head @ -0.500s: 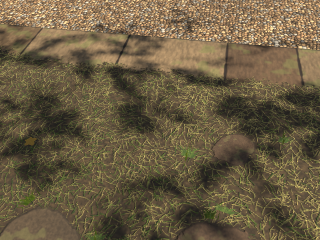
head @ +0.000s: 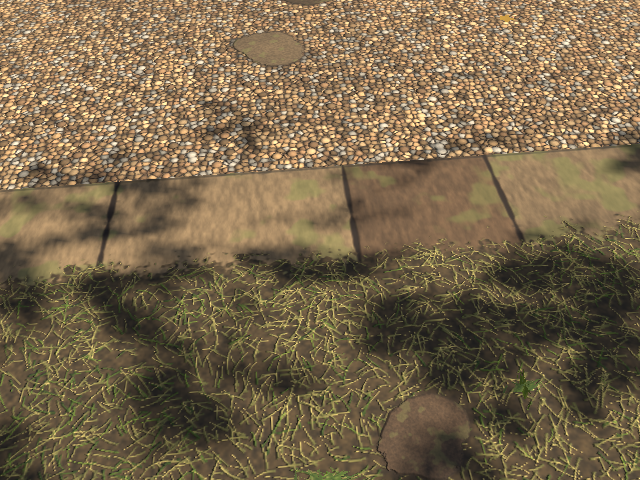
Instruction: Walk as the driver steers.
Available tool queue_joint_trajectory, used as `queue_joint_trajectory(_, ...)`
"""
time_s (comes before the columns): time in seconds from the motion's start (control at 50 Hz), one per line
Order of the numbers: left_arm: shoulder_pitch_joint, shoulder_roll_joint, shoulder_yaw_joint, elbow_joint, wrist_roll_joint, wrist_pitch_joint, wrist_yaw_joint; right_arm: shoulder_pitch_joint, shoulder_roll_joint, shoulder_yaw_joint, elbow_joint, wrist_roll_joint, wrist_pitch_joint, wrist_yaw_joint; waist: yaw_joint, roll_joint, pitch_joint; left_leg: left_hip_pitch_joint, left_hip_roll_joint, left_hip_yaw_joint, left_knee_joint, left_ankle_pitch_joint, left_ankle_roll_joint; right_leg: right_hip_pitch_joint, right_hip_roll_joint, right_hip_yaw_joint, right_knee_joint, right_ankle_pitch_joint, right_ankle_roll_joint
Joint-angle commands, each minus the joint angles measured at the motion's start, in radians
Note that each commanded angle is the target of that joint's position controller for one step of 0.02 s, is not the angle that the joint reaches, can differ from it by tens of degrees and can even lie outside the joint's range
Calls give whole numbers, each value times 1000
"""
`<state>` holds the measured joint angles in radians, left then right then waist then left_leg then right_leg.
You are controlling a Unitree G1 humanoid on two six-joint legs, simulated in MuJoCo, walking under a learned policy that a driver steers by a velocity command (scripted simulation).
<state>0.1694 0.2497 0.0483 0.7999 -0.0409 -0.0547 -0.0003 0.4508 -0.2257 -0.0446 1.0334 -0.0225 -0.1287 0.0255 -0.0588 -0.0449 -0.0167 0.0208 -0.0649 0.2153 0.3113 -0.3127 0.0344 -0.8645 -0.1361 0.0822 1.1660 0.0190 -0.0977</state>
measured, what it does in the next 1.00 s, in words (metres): walks ahead, turning right: right foot, then left foot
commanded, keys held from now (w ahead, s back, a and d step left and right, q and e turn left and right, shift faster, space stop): w+e+shift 0.48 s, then w+q+shift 0.34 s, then q+shift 0.18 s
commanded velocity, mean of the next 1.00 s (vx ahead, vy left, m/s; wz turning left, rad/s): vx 0.94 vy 0.00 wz -0.30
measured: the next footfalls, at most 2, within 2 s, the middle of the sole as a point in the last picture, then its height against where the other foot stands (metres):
right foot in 0.22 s outside the picture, level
left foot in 0.66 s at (347, 375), level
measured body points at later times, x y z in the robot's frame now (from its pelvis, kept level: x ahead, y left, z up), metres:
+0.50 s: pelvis +0.43 -0.06 +0.00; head +0.44 -0.08 +0.45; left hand +0.54 +0.17 -0.11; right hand +0.59 -0.36 -0.03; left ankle +0.70 +0.07 -0.66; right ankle +0.35 -0.08 -0.73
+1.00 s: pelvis +0.85 -0.17 +0.00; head +0.89 -0.17 +0.45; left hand +1.20 -0.09 -0.02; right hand +0.70 -0.38 -0.12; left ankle +0.78 -0.05 -0.73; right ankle +1.02 -0.36 -0.69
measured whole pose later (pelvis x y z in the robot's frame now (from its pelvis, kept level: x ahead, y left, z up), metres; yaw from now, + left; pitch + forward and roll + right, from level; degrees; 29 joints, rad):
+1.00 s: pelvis +0.85 -0.17 +0.00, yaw -15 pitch +1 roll -1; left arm -0.10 0.21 0.01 0.55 0.02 -0.15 -0.02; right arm 0.57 -0.21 -0.05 0.83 0.04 -0.04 -0.01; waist -0.15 -0.01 0.05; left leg -0.03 -0.12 -0.25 0.41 -0.36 0.09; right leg -0.61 0.04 0.15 0.52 0.06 0.00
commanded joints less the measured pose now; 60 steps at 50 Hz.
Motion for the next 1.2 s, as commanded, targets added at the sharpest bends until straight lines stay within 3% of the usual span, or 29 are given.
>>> queue_joint_trajectory(0.02,-26,18,0,-58,7,-10,-18,-107,-108,-5,-94,-6,-26,-28,48,35,180,-187,260,-41,-228,312,47,21,-5,-24,-133,168,-2)
queue_joint_trajectory(0.08,-146,15,-5,-117,4,-29,-57,-53,-148,-6,-95,-1,-7,-47,13,13,208,-10,283,21,-196,479,2,-26,22,-110,-305,188,-30)
queue_joint_trajectory(0.14,-145,55,14,-160,-3,-36,-91,-66,-228,-18,-133,-5,22,-75,65,94,123,70,285,84,-15,1177,-32,204,139,-287,-393,88,-60)
queue_joint_trajectory(0.2,394,239,100,-49,-8,3,-75,-222,-290,-41,-214,3,50,-77,352,196,-136,-97,310,30,623,1489,23,844,204,-224,-386,-128,-140)
queue_joint_trajectory(0.22,518,282,133,-18,-11,26,-45,-337,-229,-33,-254,35,23,-54,430,-32,-92,-368,102,41,1154,778,-17,1056,162,-87,-557,-74,-194)
queue_joint_trajectory(0.24,346,252,87,-45,35,9,-48,-132,7,30,-319,36,-40,-17,105,-351,-120,-840,-39,-197,1461,-214,-29,1231,-31,526,-656,-358,-375)
queue_joint_trajectory(0.26,352,141,62,-76,54,-11,-51,-220,-60,33,-382,58,-91,3,162,-244,-269,-896,-17,-396,1455,-156,54,1244,-90,795,-856,-677,-397)
queue_joint_trajectory(0.28,371,113,58,-64,62,-35,-53,-324,-101,21,-424,78,-104,5,152,-94,-117,-948,16,-379,1366,-103,82,1117,-93,776,-954,-666,-331)
queue_joint_trajectory(0.3,306,97,49,-72,46,-52,-62,-318,-102,19,-426,63,-96,-3,85,112,-73,-906,78,-379,1237,-39,89,972,-81,693,-942,-620,-282)
queue_joint_trajectory(0.32,215,93,43,-94,31,-56,-62,-290,-87,18,-408,38,-78,-7,28,184,-16,-818,111,-376,1150,2,68,781,-30,605,-932,-563,-262)
queue_joint_trajectory(0.38,111,97,36,-138,24,-51,-29,-254,-131,-2,-412,15,-21,-20,-34,147,66,-664,162,-346,928,48,-28,483,85,402,-965,-390,-241)
queue_joint_trajectory(0.44,150,102,36,-131,11,-46,10,-463,-80,13,-498,-13,-14,-40,49,79,112,-531,124,-267,572,301,-83,338,178,248,-940,-192,-205)
queue_joint_trajectory(0.56,273,90,41,-65,3,-37,15,-573,-114,-12,-543,50,-25,-27,180,-88,66,-507,101,-248,184,485,-75,663,86,265,-842,-195,-135)
queue_joint_trajectory(0.6,265,122,51,-59,23,-27,13,-519,-154,-34,-536,53,-32,-18,143,-110,45,-536,87,-207,178,351,-12,850,23,260,-766,168,-120)
queue_joint_trajectory(0.64,179,151,50,-79,64,-18,-1,-232,-222,-70,-471,63,-28,-21,-21,-130,-120,-268,46,-158,218,246,77,898,40,172,-454,687,-85)
queue_joint_trajectory(0.66,99,110,29,-115,85,-23,-5,61,-239,-64,-407,51,-15,-21,-153,-39,-285,101,140,-317,312,132,133,663,71,136,-73,531,-69)
queue_joint_trajectory(0.68,312,-21,-2,-119,32,-45,-18,121,-320,-83,-347,23,-16,3,-4,514,-359,408,357,-971,60,-249,343,223,266,56,298,-351,30)
queue_joint_trajectory(0.7,288,49,-11,-108,1,-66,-17,91,-202,-63,-354,37,-15,9,-22,451,-261,420,379,-1227,-82,-532,330,34,206,93,327,-447,5)
queue_joint_trajectory(0.74,-21,103,-12,-179,28,-99,-24,12,-149,-49,-371,21,2,8,-54,57,-51,169,296,-936,-62,-219,254,33,140,71,232,-342,-20)
queue_joint_trajectory(0.76,-84,83,-11,-204,53,-113,-22,-2,-145,-46,-365,24,2,19,-22,-22,3,60,244,-856,-73,-90,251,68,128,62,124,-331,-14)
queue_joint_trajectory(0.82,-60,66,-12,-212,62,-112,-13,-20,-105,-29,-344,48,8,14,52,67,27,-67,167,-723,-104,87,259,164,99,42,-97,-305,40)
queue_joint_trajectory(0.9,-236,22,-32,-287,73,-118,-16,-43,-167,-46,-330,59,38,-28,38,92,101,-327,90,-576,-56,589,197,346,190,-62,-483,-121,104)
queue_joint_trajectory(1.02,-256,99,27,-326,48,-97,4,0,-157,-61,-297,76,85,-57,58,174,-9,-316,22,-652,189,559,30,692,262,3,-777,164,91)
queue_joint_trajectory(1.04,-146,116,38,-302,57,-96,13,-50,-154,-63,-321,74,89,-60,121,168,-79,-328,-13,-625,352,594,-12,820,220,7,-807,251,75)
queue_joint_trajectory(1.06,73,156,47,-257,71,-90,23,-83,-114,-51,-366,52,94,-61,193,118,-257,-424,-35,-574,660,361,-48,1086,28,130,-703,431,9)
queue_joint_trajectory(1.08,132,162,30,-257,94,-72,20,134,9,-17,-363,34,103,-59,88,-168,-434,-616,-139,-500,995,-530,-75,1314,-320,433,-574,949,-149)
queue_joint_trajectory(1.1,106,157,33,-246,62,-55,2,256,-104,-14,-362,58,114,-46,54,-286,-560,-673,-8,-454,1187,-438,-88,1319,-449,643,-611,637,-250)
queue_joint_trajectory(1.14,-46,41,8,-275,52,-22,18,49,-202,-49,-386,54,146,-59,71,-74,-268,-764,82,-335,1163,-233,-123,1028,-251,363,-732,273,-185)
queue_joint_trajectory(1.2,-129,80,19,-233,66,-6,22,-32,-143,-54,-425,46,173,-62,10,-42,-63,-657,144,-287,1030,-159,-133,662,-141,129,-840,288,-139)
Velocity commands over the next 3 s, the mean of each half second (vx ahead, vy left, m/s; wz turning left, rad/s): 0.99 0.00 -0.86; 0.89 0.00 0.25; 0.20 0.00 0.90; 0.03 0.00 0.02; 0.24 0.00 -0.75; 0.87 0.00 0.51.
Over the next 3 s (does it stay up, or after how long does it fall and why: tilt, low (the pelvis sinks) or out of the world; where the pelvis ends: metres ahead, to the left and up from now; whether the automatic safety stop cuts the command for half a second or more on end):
stays up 1.39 -0.31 -0.01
